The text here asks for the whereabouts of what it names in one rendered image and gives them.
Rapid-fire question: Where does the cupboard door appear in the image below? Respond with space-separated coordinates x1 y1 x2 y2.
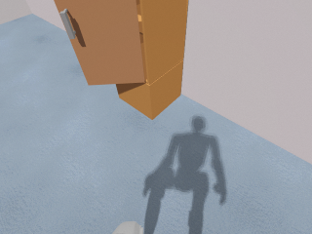
54 0 145 86

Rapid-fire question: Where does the handle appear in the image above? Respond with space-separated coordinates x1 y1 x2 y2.
59 9 76 39

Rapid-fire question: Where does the robot left thigh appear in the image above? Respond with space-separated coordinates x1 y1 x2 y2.
112 221 143 234

